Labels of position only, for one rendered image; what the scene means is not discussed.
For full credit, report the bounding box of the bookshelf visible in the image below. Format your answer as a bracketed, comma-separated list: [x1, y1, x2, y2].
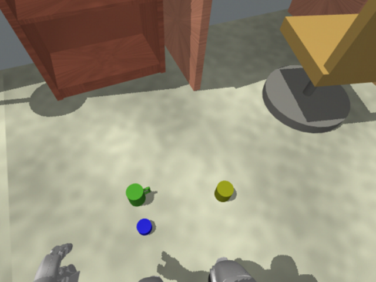
[0, 0, 166, 101]

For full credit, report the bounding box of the office chair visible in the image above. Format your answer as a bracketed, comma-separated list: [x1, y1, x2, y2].
[262, 0, 376, 133]

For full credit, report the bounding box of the left robot hand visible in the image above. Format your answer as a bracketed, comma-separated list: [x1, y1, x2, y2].
[34, 243, 80, 282]

